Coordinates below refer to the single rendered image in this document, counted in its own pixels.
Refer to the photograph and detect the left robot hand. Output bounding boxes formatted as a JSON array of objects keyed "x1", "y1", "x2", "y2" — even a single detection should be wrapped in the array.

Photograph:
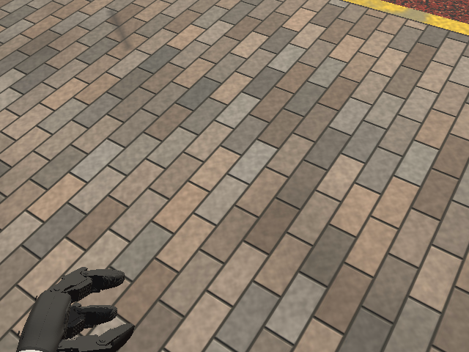
[{"x1": 16, "y1": 267, "x2": 135, "y2": 352}]

